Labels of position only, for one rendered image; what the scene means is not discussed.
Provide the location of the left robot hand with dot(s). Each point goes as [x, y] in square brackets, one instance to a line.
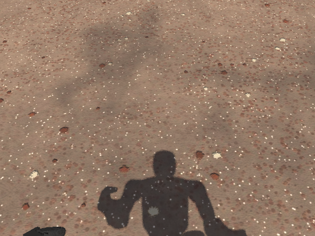
[47, 231]

